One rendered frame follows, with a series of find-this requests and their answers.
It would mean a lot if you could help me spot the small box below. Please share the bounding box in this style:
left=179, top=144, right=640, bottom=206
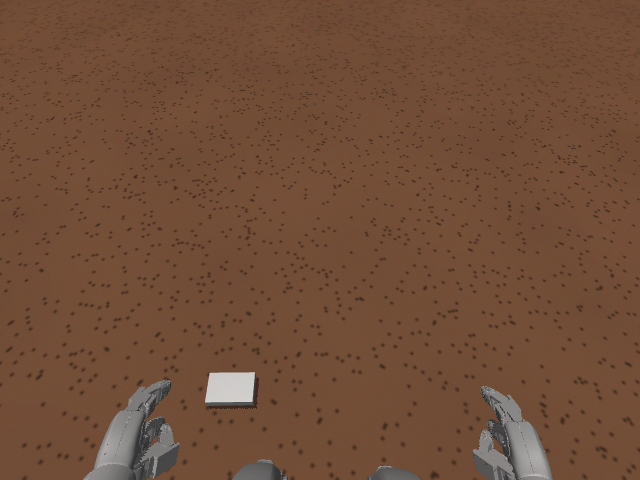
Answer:
left=205, top=372, right=256, bottom=406

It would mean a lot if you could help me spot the left robot hand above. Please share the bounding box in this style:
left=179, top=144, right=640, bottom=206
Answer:
left=93, top=380, right=179, bottom=480

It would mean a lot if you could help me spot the right robot hand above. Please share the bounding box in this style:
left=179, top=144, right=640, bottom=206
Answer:
left=473, top=386, right=553, bottom=480

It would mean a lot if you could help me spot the left robot arm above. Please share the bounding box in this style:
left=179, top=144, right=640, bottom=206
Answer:
left=83, top=464, right=136, bottom=480

